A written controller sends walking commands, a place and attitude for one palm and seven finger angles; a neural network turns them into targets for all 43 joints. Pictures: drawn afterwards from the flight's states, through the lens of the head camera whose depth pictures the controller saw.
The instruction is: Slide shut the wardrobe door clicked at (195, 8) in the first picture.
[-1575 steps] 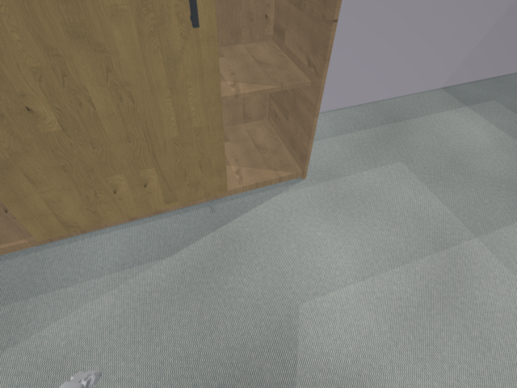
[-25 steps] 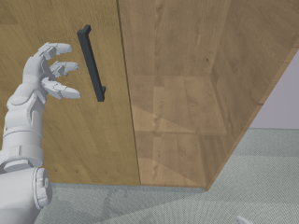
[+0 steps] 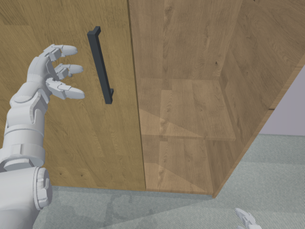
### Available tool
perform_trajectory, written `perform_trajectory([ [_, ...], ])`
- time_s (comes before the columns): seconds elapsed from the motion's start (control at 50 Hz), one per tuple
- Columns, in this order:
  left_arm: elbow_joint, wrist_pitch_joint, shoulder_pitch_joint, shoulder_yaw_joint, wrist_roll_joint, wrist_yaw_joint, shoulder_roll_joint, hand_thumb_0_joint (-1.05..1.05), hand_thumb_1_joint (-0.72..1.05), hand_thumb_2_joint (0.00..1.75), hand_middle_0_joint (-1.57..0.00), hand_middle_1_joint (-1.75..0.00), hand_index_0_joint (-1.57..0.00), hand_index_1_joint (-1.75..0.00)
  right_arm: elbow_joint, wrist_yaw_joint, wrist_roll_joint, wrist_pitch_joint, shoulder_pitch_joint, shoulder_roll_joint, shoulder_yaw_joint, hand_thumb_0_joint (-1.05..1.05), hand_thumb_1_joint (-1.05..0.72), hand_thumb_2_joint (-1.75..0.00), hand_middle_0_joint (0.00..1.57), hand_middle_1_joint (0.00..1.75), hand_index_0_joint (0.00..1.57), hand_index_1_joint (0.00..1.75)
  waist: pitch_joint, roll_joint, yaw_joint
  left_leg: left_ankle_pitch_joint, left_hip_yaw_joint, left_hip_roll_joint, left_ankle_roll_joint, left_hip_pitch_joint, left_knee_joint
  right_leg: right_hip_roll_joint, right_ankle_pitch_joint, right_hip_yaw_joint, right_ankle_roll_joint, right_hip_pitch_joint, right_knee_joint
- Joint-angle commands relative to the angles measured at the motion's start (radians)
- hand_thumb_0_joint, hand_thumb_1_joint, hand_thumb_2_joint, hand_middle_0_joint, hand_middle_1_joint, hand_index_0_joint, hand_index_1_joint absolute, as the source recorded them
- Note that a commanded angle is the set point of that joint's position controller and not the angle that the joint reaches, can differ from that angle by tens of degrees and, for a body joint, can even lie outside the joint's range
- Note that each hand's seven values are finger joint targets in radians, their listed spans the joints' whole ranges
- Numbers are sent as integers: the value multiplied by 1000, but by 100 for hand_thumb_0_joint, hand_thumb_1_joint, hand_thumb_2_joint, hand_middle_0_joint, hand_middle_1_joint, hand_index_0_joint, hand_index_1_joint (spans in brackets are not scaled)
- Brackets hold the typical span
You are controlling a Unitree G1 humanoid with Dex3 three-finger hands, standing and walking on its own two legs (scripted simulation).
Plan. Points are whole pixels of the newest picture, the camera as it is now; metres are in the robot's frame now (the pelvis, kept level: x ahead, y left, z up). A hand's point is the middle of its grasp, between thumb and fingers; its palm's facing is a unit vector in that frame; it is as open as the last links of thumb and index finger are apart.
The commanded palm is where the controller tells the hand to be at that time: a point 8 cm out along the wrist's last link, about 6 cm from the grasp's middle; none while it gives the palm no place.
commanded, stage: move the hooked fingers beside the handle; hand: left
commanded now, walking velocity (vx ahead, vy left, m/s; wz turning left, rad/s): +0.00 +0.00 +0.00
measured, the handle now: (103, 68) +0.47 +0.15 +0.20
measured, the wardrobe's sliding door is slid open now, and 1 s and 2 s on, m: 0.43 0.43 0.43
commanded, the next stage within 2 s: feel for the door with the fingertips in 0.96 s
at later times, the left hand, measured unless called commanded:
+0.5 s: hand (74, 81) +0.40 +0.20 +0.22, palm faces -0.02 -1.00 -0.01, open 14.0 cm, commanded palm +0.38 +0.25 +0.20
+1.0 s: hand (70, 81) +0.40 +0.21 +0.21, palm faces +0.00 -1.00 -0.03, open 14.0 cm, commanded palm +0.38 +0.26 +0.20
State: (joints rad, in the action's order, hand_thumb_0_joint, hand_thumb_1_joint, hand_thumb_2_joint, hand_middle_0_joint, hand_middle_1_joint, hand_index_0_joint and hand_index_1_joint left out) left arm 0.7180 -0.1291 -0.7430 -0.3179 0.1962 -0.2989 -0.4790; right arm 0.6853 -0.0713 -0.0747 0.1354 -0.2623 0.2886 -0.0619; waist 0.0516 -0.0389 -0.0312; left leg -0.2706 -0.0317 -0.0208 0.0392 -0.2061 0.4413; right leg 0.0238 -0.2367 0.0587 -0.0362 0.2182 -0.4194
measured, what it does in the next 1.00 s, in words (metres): stands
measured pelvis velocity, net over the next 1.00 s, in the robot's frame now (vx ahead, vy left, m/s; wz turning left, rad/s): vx -0.01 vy -0.01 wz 0.00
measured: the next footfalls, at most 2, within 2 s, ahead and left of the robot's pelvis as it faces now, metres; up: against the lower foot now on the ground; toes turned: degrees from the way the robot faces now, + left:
none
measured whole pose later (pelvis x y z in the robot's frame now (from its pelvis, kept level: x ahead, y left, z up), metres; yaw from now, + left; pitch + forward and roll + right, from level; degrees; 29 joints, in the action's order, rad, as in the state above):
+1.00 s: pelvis -0.01 -0.01 +0.00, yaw +0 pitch +1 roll +0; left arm 0.62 -0.12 -0.66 -0.32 0.22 -0.31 -0.45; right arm 0.70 -0.07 -0.08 0.14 -0.29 0.31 -0.05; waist 0.04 -0.05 -0.02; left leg -0.26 -0.03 -0.01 0.03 -0.19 0.44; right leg 0.03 -0.23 0.06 -0.04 0.20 -0.41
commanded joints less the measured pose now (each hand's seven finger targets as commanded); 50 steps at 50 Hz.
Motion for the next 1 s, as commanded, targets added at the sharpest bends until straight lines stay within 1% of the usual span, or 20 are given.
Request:
perform_trajectory([
  [0.0, -265, 56, -400, -36, 25, -13, -207, 0, -50, 30, -30, -120, -30, -120, -139, -4, -1, 44, 38, 147, 62, 0, -90, -90, 20, 30, 20, 30, 300, 11, 4, 370, 65, 32, 7, 142, -15, -34, 377, -44, -9, -84, 16],
  [0.06, -415, 101, -428, -89, 39, -5, -252, 0, -50, 30, -30, -120, -30, -120, -156, 1, 5, 56, 54, 139, 65, 0, -90, -90, 20, 30, 20, 30, 395, 5, 21, 468, 68, 35, 3, 207, -5, -31, 444, -52, -6, -133, 4],
  [0.1, -461, 118, -430, -118, 40, 5, -285, 0, -50, 30, -30, -120, -30, -120, -151, 2, 8, 57, 60, 136, 63, 0, -90, -90, 20, 30, 20, 30, 381, -21, 23, 471, 70, 37, 1, 213, -8, -28, 436, -54, -5, -130, 10],
  [0.14, -398, 101, -384, -140, 33, 14, -297, 0, -50, 30, -30, -120, -30, -120, -139, -1, 7, 55, 60, 137, 58, 0, -90, -90, 20, 30, 20, 30, 302, -1, 25, 419, 63, 34, 2, 161, -24, -28, 411, -50, -6, -123, 19],
  [0.2, -311, 56, -355, -74, 19, 11, -232, 0, -50, 30, -30, -120, -30, -120, -130, -5, -2, 46, 69, 137, 55, 0, -90, -90, 20, 30, 20, 30, 171, -22, 9, 322, 59, 34, 4, 107, -45, -29, 327, -43, -10, -65, 39],
  [0.24, -282, 28, -318, -49, 16, 2, -208, 0, -50, 30, -30, -120, -30, -120, -135, -6, -6, 45, 71, 139, 55, 0, -90, -90, 20, 30, 20, 30, 161, -41, 10, 287, 64, 34, 2, 102, -48, -30, 288, -42, -13, -48, 44],
  [0.28, -288, 22, -359, 9, 20, -6, -154, 0, -50, 30, -30, -120, -30, -120, -135, -9, -9, 43, 72, 140, 56, 0, -90, -90, 20, 30, 20, 30, 178, -24, -6, 267, 66, 33, 5, 119, -43, -29, 270, -41, -12, -35, 47],
  [0.36, -419, 61, -445, 4, 49, -3, -151, 0, -50, 30, -30, -120, -30, -120, -141, -10, -4, 62, 84, 136, 58, 0, -90, -90, 20, 30, 20, 30, 307, -21, -5, 323, 89, 36, -2, 210, -30, -25, 292, -40, -10, -50, 35],
  [0.4, -426, 79, -471, -7, 56, 13, -158, 0, -50, 30, -30, -120, -30, -120, -127, -12, -1, 67, 84, 134, 55, 0, -90, -90, 20, 30, 20, 30, 301, -8, -7, 302, 95, 36, -3, 211, -33, -22, 269, -41, -8, -41, 43],
  [0.44, -358, 79, -452, -59, 48, 32, -212, 0, -50, 30, -30, -120, -30, -120, -110, -17, -1, 65, 79, 136, 52, 0, -90, -90, 20, 30, 20, 30, 259, 29, 0, 265, 85, 34, 2, 163, -44, -23, 258, -47, -7, -57, 49],
  [0.48, -315, 72, -450, -72, 28, 51, -241, 0, -50, 30, -30, -120, -30, -120, -102, -15, 1, 58, 77, 138, 50, 0, -90, -90, 20, 30, 20, 30, 229, 12, 10, 251, 78, 29, 0, 126, -52, -28, 249, -48, -8, -64, 52],
  [0.54, -236, 54, -437, -42, 1, 62, -215, 0, -50, 30, -30, -120, -30, -120, -103, -14, -1, 49, 70, 131, 44, 0, -90, -90, 20, 30, 20, 30, 172, -10, 3, 220, 72, 28, 1, 87, -64, -32, 232, -48, -10, -53, 56],
  [0.66, -289, 81, -401, -111, 18, 19, -279, 0, -50, 30, -30, -120, -30, -120, -141, -10, 2, 50, 64, 134, 55, 0, -90, -90, 20, 30, 20, 30, 328, 30, 25, 329, 46, 24, 13, 122, -37, -35, 392, -65, -5, -167, 31],
  [0.68, -286, 89, -374, -118, 19, 11, -292, 0, -50, 30, -30, -120, -30, -120, -142, -9, 2, 48, 60, 135, 55, 0, -90, -90, 20, 30, 20, 30, 325, 54, 27, 333, 46, 28, 13, 113, -34, -33, 394, -61, -3, -171, 28],
  [0.7, -304, 94, -395, -92, 27, 1, -257, 0, -50, 30, -30, -120, -30, -120, -145, -9, 1, 50, 66, 132, 53, 0, -90, -90, 20, 30, 20, 30, 310, 20, 18, 331, 41, 25, 15, 120, -35, -34, 401, -65, -3, -157, 31],
  [0.8, -268, 82, -391, -73, 25, -19, -255, 0, -50, 30, -30, -120, -30, -120, -131, -10, -7, 50, 58, 140, 55, 0, -90, -90, 20, 30, 20, 30, 213, -27, 1, 267, 43, 26, 16, 101, -40, -32, 325, -60, -5, -84, 48],
  [0.82, -284, 80, -413, -38, 25, -23, -221, 0, -50, 30, -30, -120, -30, -120, -130, -10, -7, 54, 57, 139, 55, 0, -90, -90, 20, 30, 20, 30, 213, -34, -9, 265, 47, 24, 16, 113, -39, -30, 318, -59, -5, -71, 50],
  [0.88, -324, 74, -387, -40, 31, -24, -221, 0, -50, 30, -30, -120, -30, -120, -137, -6, -6, 57, 61, 142, 60, 0, -90, -90, 20, 30, 20, 30, 255, -50, 3, 299, 52, 27, 14, 140, -28, -29, 329, -55, -9, -79, 42],
  [0.92, -351, 76, -418, -25, 42, -22, -197, 0, -50, 30, -30, -120, -30, -120, -133, -8, -7, 62, 67, 140, 61, 0, -90, -90, 20, 30, 20, 30, 272, -37, -7, 294, 60, 26, 14, 156, -27, -28, 323, -54, -7, -73, 42],
  [0.98, -348, 80, -403, -73, 48, -4, -240, 0, -50, 30, -30, -120, -30, -120, -124, -10, -3, 63, 63, 145, 62, 0, -90, -90, 20, 30, 20, 30, 277, 21, 6, 295, 63, 30, 15, 145, -27, -26, 320, -51, -5, -87, 42],
])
